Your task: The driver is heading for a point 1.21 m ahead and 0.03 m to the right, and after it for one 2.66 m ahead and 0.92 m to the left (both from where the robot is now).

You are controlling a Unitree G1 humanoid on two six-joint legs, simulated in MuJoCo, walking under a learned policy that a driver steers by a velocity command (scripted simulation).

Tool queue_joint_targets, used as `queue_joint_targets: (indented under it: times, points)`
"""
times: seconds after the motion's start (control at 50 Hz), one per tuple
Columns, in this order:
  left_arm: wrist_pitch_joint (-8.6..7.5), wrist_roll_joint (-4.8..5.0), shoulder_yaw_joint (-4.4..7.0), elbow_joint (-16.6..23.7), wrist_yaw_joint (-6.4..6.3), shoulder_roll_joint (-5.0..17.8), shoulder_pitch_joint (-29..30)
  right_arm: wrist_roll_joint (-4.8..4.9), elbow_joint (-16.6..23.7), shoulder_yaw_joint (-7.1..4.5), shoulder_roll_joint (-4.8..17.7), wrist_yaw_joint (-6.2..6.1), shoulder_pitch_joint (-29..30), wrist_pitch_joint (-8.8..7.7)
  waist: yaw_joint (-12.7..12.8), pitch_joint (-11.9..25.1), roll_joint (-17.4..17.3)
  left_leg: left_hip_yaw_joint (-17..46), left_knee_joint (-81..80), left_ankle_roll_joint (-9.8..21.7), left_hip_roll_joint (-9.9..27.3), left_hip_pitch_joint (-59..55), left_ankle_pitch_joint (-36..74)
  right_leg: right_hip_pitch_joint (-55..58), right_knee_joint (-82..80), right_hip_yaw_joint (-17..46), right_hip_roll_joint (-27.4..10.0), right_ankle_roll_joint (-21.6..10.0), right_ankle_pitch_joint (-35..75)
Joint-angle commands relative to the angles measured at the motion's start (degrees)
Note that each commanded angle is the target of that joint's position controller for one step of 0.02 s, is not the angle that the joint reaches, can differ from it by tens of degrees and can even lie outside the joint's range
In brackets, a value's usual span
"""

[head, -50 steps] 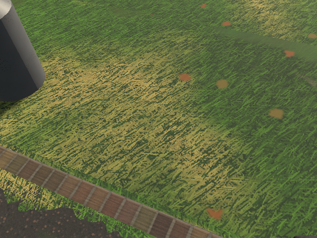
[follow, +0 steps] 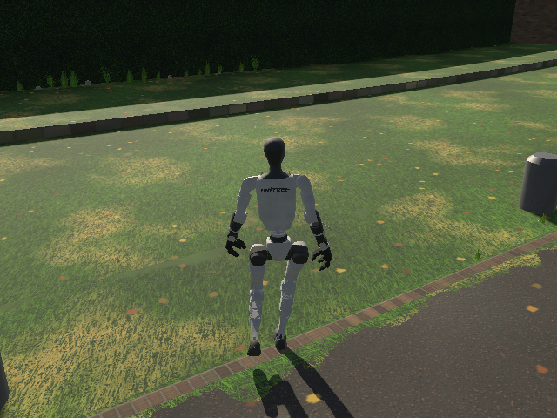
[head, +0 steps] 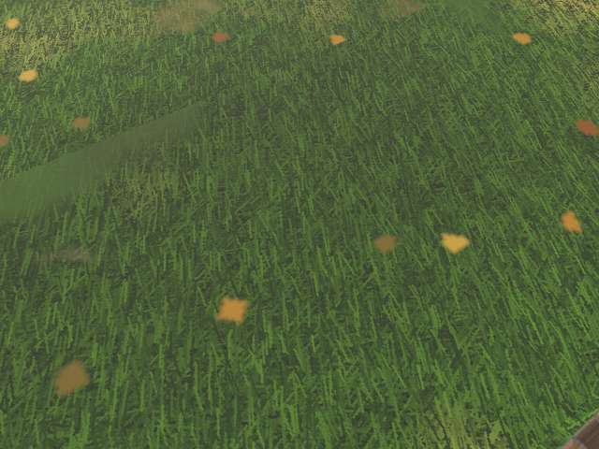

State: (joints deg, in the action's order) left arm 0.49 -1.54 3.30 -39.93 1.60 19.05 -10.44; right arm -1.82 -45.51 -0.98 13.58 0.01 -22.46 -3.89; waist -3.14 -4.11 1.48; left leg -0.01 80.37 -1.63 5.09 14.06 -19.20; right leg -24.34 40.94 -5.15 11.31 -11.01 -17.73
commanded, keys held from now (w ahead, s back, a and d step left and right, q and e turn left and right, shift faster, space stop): w+e+shift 0.12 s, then w+shift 0.44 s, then w+q+shift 0.44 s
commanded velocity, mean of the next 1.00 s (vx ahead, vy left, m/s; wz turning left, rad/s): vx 0.99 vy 0.00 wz -0.11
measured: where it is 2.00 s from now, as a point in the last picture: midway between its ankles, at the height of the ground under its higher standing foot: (326, 133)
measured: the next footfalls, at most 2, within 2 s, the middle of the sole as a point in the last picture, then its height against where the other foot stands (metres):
left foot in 0.32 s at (232, 404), level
right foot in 0.74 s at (371, 265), level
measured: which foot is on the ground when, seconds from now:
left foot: up 0.00-0.30, down 0.32-0.74, up 0.76-1.00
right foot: down 0.00-0.32, up 0.34-0.72, down 0.74-1.00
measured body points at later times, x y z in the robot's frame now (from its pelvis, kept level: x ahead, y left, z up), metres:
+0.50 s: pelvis +0.48 +0.01 +0.03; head +0.50 +0.00 +0.48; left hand +0.70 +0.23 -0.07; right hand +0.42 -0.27 -0.09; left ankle +0.50 +0.12 -0.70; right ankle +0.39 -0.08 -0.60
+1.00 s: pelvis +0.95 -0.14 +0.03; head +0.97 -0.14 +0.48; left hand +0.95 +0.16 -0.09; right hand +1.09 -0.43 -0.06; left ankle +1.04 -0.02 -0.61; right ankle +0.85 -0.23 -0.70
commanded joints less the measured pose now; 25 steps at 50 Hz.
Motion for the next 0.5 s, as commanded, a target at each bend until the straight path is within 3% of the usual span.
queue_joint_targets:
  times: [0.02,0.04,0.06,0.08,0.12,0.14,0.18,0.2,0.24,0.26,0.28,0.3,0.32,0.34,0.36,0.38,0.4,0.42,0.44,0.5]
  points:
    - [-2.20,-0.07,3.19,0.6,-2.28,9.7,-7.6,-1.75,9.6,-1.53,10.1,-0.14,5.2,-1.55,2.2,2.5,-7.3,4.3,-1.7,-0.6,2.6,28.5,-3.3,22.6,-25.9,35.1,-18.2,-10.6,7.4]
    - [-2.89,0.51,2.34,0.6,-2.31,8.0,-6.3,-2.69,8.8,-1.37,9.6,0.04,2.9,-0.14,0.0,1.6,-6.5,4.1,-4.1,-1.5,3.5,26.3,-4.8,17.3,-26.9,32.3,-16.4,-10.6,8.5]
    - [-3.68,0.94,1.88,0.4,-2.04,7.2,-6.7,-2.95,9.5,-1.27,9.3,0.21,3.9,0.89,-0.5,0.3,-4.9,3.6,-7.7,-2.4,4.1,24.9,-7.0,12.1,-27.5,31.5,-15.2,-10.9,9.7]
    - [-4.34,1.21,1.74,0.0,-1.76,7.1,-6.7,-2.88,11.1,-1.00,8.8,0.40,7.4,1.41,-0.4,-1.7,-4.0,2.3,-12.9,-3.0,4.4,24.0,-6.4,7.3,-29.3,29.8,-13.7,-10.5,9.2]
    - [-5.12,0.87,1.99,-0.4,-1.53,7.6,-7.2,-2.02,14.8,-0.16,7.3,0.97,16.8,1.41,1.7,-4.6,-2.8,-0.3,-23.8,-3.5,3.3,20.9,4.3,0.9,-31.8,27.7,-10.4,-8.8,11.8]
    - [-5.35,0.73,2.09,-0.8,-1.37,7.7,-7.6,-1.59,15.4,0.36,6.3,1.41,18.7,1.18,2.3,-4.4,-2.1,-0.8,-29.8,-2.9,2.4,17.8,11.9,0.3,-31.7,25.5,-9.0,-7.2,16.7]
    - [-5.96,1.76,2.13,-2.7,-0.91,7.5,-10.8,-0.75,15.2,0.88,5.1,1.99,20.5,0.64,4.9,-1.9,-1.0,-2.5,-39.1,-0.3,0.1,10.2,25.2,2.8,-32.4,24.0,-9.7,-4.6,28.6]
    - [-6.21,2.24,2.06,-3.7,-0.88,7.6,-12.4,-0.49,15.1,0.86,5.2,2.02,21.5,0.45,6.0,-1.0,-0.8,-2.9,-42.0,0.9,-0.8,8.6,28.3,6.4,-32.6,24.1,-10.9,-3.9,32.9]
    - [-6.35,2.08,2.12,-5.4,-1.31,8.8,-14.2,-0.54,14.9,0.31,6.8,1.71,22.0,0.26,6.6,1.2,-0.3,-3.3,-46.9,3.0,-3.2,7.3,26.4,17.1,-28.5,23.9,-12.9,-2.4,46.8]
    - [-6.26,1.77,2.33,-6.1,-1.71,10.2,-14.8,-0.70,14.0,-0.47,8.7,1.31,19.5,0.20,5.4,3.8,0.1,-4.0,-47.7,3.8,-5.6,5.1,21.8,22.5,-23.6,23.5,-13.8,-1.1,57.7]
    - [-6.03,0.89,2.61,-6.4,-1.89,12.0,-14.6,-0.35,12.4,-1.70,11.2,0.67,13.4,0.00,2.0,8.0,1.5,-3.5,-47.3,4.7,-7.3,-0.8,16.1,25.5,-14.8,23.6,-15.0,0.2,65.3]
    - [-5.71,0.04,2.85,-6.5,-1.86,13.1,-11.7,0.28,9.8,-2.82,12.9,-0.24,3.1,-0.02,-4.8,12.3,1.8,-3.5,-48.7,5.4,-6.7,-11.5,13.4,22.5,-2.0,21.9,-14.2,1.3,64.8]
    - [-6.04,-0.90,2.15,-5.9,-1.83,10.3,-8.5,-0.08,6.7,-4.22,15.9,-1.63,-9.1,0.17,-11.1,17.2,0.9,1.0,-45.9,6.7,-1.4,-25.8,4.9,12.4,15.1,19.5,-11.7,2.2,54.4]
    - [-6.40,1.34,-0.12,-3.4,-1.65,0.0,-15.0,-2.43,5.8,-5.69,21.5,-1.74,-11.8,-0.24,-5.5,23.7,-18.4,31.5,-51.4,14.1,16.9,-39.7,-9.4,-6.8,41.2,14.6,-2.0,5.2,1.9]
    - [-6.90,1.17,-0.77,-3.2,-1.80,2.7,-14.2,-1.36,5.9,-5.46,18.5,-0.20,-7.4,-0.04,-4.3,24.7,-18.6,50.7,-62.5,16.1,18.4,-38.0,-15.9,-14.8,44.7,15.6,-2.1,4.3,-5.4]
    - [-6.40,0.71,-0.45,-3.3,-1.86,4.7,-9.0,-0.83,6.3,-4.85,13.8,0.26,-0.9,-0.21,-2.5,13.8,-10.4,41.3,-63.7,15.6,16.7,-29.1,-17.4,-17.9,42.6,15.1,-7.4,4.0,0.5]
    - [-6.01,-0.14,-0.67,-2.7,-1.20,5.1,-4.6,-0.55,5.4,-4.24,10.5,0.62,0.8,-0.42,-2.2,8.8,-2.8,34.0,-64.1,15.1,14.3,-21.5,-12.2,-16.8,40.0,13.9,-9.3,3.9,2.7]
    - [-5.66,-0.58,-0.87,-1.8,-0.52,4.0,-1.8,-0.91,4.0,-3.65,8.7,0.62,0.6,-0.65,-1.1,5.3,-1.1,28.1,-64.8,13.8,11.9,-16.1,-7.3,-16.4,37.5,13.8,-10.5,3.8,2.3]
    - [-5.11,-0.98,-1.27,-0.7,0.24,2.5,-1.4,-1.00,2.1,-2.82,6.8,0.53,-0.5,-0.97,0.7,3.4,-2.2,24.1,-66.1,13.2,10.1,-11.7,-5.3,-15.7,36.0,14.2,-11.0,4.1,1.8]
    - [-3.90,-1.31,-2.63,1.2,1.23,-0.5,1.2,0.57,-1.5,-2.60,7.2,0.81,-2.5,-2.49,3.6,-0.8,-4.5,16.3,-71.6,12.1,8.6,-7.1,-0.7,-19.5,29.2,14.4,-12.5,5.2,1.0]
